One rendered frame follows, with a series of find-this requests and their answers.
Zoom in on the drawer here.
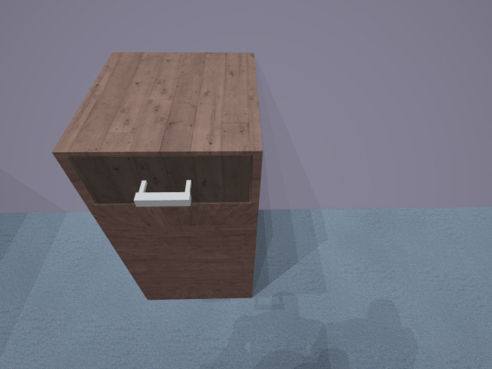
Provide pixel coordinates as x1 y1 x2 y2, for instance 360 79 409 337
68 155 251 204

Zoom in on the handle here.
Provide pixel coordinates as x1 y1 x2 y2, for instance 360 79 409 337
134 180 191 207

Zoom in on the cabinet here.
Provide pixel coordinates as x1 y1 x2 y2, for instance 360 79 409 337
52 52 263 300

